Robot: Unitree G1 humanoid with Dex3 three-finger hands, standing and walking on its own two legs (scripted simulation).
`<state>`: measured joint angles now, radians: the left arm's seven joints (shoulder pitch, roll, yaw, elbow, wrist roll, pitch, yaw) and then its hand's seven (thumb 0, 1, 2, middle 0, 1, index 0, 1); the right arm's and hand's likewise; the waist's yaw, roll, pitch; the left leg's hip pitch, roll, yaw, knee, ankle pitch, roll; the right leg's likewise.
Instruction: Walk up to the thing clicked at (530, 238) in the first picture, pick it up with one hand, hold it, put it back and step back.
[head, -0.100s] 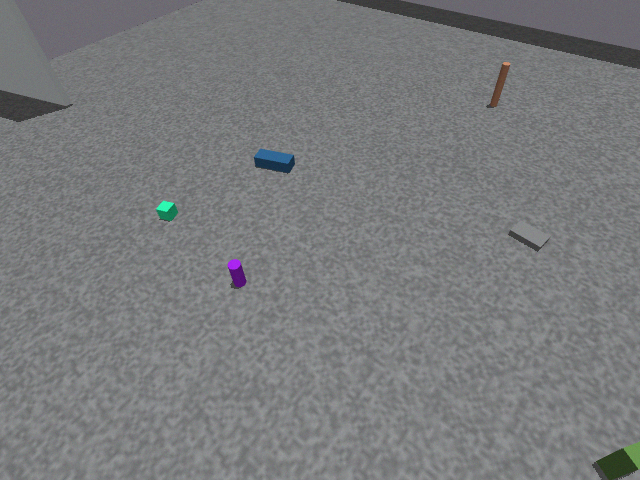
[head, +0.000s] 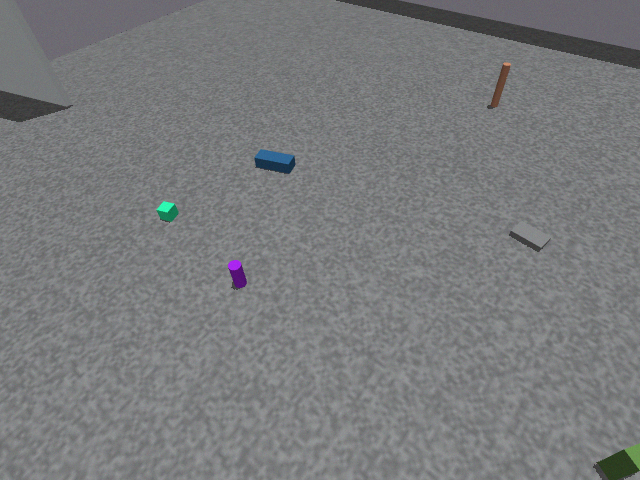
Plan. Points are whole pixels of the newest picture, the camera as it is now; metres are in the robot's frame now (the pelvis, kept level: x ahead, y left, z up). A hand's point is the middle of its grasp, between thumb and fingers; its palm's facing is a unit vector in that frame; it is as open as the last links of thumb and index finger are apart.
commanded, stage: stand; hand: left
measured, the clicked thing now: (529, 235) +1.13 -0.84 -0.77
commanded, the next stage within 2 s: walk up in 1.02 s
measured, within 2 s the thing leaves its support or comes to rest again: neither
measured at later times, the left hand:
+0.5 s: hand out of the picture +0.08 +0.25 -0.15, palm faces -0.02 -0.94 -0.34, open 7.4 cm
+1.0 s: hand out of the picture +0.09 +0.25 -0.15, palm faces -0.02 -0.94 -0.34, open 7.4 cm
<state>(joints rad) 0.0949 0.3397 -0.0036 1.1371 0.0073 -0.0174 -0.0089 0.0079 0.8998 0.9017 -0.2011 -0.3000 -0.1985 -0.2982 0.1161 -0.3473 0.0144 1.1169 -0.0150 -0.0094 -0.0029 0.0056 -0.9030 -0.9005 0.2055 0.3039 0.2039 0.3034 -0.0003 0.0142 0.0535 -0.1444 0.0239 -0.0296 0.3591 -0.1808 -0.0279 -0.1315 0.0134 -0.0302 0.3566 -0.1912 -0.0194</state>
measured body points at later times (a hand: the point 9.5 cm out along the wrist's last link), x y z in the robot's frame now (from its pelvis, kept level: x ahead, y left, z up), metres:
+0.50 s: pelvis +0.00 +0.00 +0.00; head +0.01 +0.00 +0.45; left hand +0.08 +0.30 -0.13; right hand +0.08 -0.30 -0.14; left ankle +0.01 +0.14 -0.75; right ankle +0.00 -0.10 -0.75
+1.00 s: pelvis +0.01 +0.00 +0.00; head +0.02 +0.00 +0.45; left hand +0.09 +0.30 -0.13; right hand +0.09 -0.30 -0.13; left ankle +0.01 +0.14 -0.75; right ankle +0.00 -0.10 -0.75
